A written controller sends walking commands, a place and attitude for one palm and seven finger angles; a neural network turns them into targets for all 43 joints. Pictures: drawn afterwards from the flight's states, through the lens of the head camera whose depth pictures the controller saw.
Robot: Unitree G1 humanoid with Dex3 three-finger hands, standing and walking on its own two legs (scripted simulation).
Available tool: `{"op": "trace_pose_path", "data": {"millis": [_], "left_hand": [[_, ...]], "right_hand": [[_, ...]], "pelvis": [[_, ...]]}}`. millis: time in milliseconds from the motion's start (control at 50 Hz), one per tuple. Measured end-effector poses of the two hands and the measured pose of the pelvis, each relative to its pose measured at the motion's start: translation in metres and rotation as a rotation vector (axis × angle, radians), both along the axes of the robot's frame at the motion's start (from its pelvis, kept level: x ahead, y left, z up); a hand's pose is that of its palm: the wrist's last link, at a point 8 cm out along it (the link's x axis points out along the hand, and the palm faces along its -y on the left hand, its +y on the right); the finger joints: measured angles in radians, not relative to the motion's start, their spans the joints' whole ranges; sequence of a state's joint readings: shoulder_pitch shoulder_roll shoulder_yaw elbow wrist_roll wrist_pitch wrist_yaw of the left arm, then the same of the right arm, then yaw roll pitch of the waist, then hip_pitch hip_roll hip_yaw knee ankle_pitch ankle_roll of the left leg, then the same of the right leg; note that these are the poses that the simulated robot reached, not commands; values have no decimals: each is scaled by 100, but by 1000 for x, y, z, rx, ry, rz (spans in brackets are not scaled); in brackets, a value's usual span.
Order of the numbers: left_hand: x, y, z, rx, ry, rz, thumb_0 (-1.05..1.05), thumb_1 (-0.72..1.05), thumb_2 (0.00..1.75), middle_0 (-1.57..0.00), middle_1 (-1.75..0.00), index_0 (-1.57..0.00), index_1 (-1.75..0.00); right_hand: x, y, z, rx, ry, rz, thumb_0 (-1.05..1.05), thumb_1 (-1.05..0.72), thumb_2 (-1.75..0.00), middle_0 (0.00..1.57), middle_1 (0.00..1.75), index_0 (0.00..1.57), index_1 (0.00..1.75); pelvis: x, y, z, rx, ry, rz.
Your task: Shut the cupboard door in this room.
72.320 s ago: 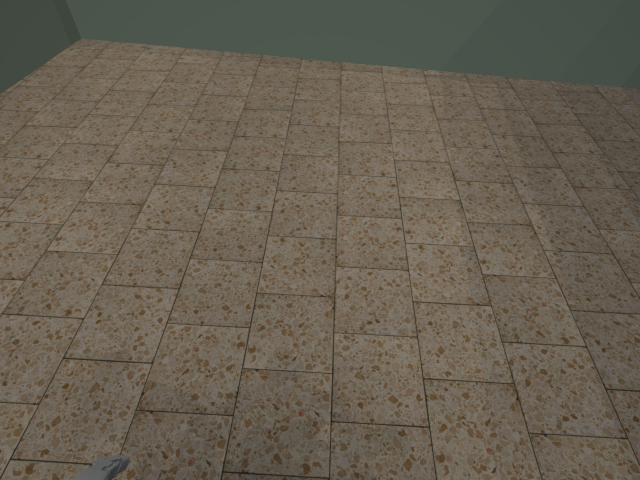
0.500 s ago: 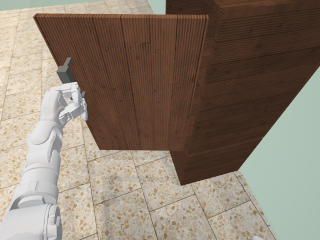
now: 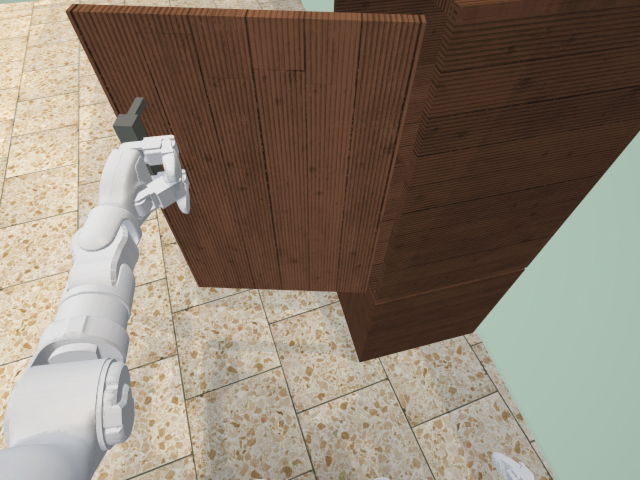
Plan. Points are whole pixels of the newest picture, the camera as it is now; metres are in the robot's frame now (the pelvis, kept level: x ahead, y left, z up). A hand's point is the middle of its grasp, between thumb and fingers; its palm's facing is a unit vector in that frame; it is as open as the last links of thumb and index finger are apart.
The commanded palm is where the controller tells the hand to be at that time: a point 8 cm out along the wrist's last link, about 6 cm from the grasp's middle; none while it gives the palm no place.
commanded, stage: push the door shut along its arc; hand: left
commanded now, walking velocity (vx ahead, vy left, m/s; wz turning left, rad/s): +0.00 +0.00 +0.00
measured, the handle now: (150, 153) +0.52 +0.23 +0.11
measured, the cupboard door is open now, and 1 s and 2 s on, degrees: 73 59 42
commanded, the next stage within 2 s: pull the fist back off the door in 1.62 s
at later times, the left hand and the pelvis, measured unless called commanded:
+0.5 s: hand (194, 154) +0.49 +0.16 +0.13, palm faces -0.22 -0.98 -0.01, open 3.1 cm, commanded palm +0.50 +0.22 +0.11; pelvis -0.01 +0.00 -0.01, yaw +0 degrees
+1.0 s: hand (224, 123) +0.56 +0.13 +0.13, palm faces -0.32 -0.95 -0.01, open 3.0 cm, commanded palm +0.56 +0.18 +0.11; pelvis +0.00 +0.01 -0.02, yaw -2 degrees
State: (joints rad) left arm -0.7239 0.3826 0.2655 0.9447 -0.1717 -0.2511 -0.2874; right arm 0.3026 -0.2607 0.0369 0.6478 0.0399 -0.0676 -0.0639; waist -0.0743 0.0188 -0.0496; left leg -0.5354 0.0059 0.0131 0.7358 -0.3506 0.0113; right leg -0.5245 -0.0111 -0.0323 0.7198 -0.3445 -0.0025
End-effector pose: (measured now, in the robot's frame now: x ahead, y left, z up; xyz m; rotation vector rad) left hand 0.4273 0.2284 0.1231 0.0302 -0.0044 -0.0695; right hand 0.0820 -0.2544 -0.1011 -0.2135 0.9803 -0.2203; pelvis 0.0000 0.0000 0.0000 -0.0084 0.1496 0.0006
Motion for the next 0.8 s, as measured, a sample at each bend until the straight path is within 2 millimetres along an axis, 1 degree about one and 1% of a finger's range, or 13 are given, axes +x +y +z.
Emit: {"op": "trace_pose_path", "data": {"millis": [80,200,340,400,480,560,680,800], "left_hand": [[8,2,0,-1,7,-13,2,89,90,-131,-150,-130,-150],[19,4,1,-3,13,-38,2,89,90,-131,-150,-130,-150],[38,7,2,-6,27,-71,2,89,90,-131,-150,-130,-150],[45,4,3,2,27,-97,2,90,90,-130,-150,-130,-150],[56,-8,5,-7,21,-146,2,90,90,-130,-150,-130,-150],[67,-12,6,-38,30,-151,2,89,90,-130,-150,-130,-150],[82,-13,6,-11,34,-165,2,90,90,-130,-150,-130,-150],[95,-25,6,-20,38,-222,2,90,90,-130,-150,-130,-150]], "right_hand": [[-13,-6,-3,-10,39,-17,1,-91,-90,20,30,20,30],[-37,-16,-7,-33,117,-43,1,-91,-90,20,30,20,30],[-65,-26,-8,-67,194,-75,1,-91,-90,20,30,20,30],[-76,-27,-8,-77,220,-86,1,-91,-90,20,30,20,30],[-87,-27,-10,-80,247,-101,1,-91,-90,20,30,20,30],[-94,-23,-10,-79,255,-120,1,-91,-90,20,30,20,30],[-104,-16,-11,-72,273,-139,0,-91,-90,20,30,20,30],[-114,-9,-13,-66,313,-151,0,-91,-90,20,30,20,30]], "pelvis": [[0,-2,-1,0,14,0],[-2,-4,-4,-3,34,5],[-7,-6,-8,-11,72,10],[-8,-5,-10,-15,89,11],[-7,-3,-12,-17,105,6],[-8,-2,-13,-18,118,0],[-8,1,-17,-23,145,-8],[-6,5,-19,-26,165,-12]]}}
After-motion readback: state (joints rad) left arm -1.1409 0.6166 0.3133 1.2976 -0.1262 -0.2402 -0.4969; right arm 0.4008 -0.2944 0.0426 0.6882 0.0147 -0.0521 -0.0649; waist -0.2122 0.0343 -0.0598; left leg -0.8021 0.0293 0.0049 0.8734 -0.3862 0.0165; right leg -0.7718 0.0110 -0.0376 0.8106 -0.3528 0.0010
